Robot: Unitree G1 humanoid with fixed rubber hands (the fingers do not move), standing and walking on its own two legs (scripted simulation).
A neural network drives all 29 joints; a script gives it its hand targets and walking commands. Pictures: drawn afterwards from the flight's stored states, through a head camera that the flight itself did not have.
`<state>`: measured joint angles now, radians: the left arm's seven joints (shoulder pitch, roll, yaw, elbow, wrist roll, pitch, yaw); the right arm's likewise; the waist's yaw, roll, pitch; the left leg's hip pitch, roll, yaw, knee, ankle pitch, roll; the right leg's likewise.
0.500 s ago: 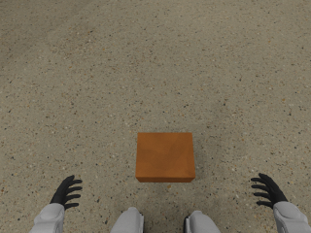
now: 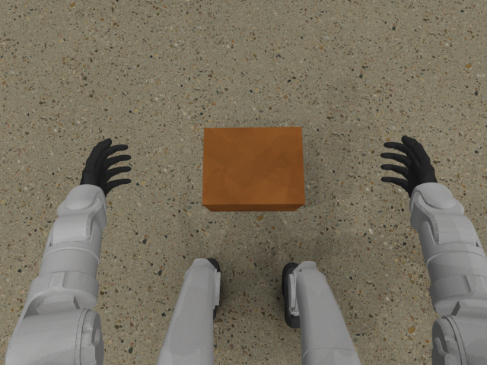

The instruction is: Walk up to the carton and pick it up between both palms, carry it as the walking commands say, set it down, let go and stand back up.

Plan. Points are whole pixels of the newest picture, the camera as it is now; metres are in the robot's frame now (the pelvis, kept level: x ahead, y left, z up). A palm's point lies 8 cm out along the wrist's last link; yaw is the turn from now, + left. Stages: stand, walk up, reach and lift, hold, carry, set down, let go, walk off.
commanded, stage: reach and lift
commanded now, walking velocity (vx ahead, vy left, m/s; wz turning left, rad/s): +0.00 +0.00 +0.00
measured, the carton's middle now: (252, 172) +0.51 +0.01 -0.58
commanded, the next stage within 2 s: none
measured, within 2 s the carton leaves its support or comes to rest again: neither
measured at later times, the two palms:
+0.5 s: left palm (132, 108) +0.52 +0.24 -0.13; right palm (393, 100) +0.54 -0.24 -0.12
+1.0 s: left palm (160, 146) +0.50 +0.23 -0.28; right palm (355, 144) +0.51 -0.22 -0.28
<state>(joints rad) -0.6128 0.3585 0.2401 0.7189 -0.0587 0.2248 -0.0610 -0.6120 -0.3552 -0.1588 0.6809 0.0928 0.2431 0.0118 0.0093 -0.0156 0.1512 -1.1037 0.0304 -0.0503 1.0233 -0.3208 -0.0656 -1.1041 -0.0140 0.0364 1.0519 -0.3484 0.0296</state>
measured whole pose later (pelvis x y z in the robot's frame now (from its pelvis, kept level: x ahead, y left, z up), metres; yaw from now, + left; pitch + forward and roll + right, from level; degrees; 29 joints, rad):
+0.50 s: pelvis +0.01 +0.01 -0.03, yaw +0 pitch +41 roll +2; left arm -1.13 0.35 0.32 0.83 -0.07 0.20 0.00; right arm -1.18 -0.46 -0.24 0.89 0.10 0.19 0.08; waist 0.02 -0.01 0.08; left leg -1.47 0.02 -0.03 1.09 -0.33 -0.05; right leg -1.48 -0.01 0.07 1.13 -0.35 0.04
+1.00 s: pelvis +0.01 +0.00 -0.12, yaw +0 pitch +51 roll +2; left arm -1.09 0.34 0.37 0.83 -0.04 0.13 -0.06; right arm -1.12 -0.36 -0.25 0.80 0.06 0.16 0.04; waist 0.01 -0.01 0.03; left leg -1.88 0.02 -0.07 1.46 -0.45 -0.08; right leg -1.90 0.02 0.07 1.47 -0.46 0.02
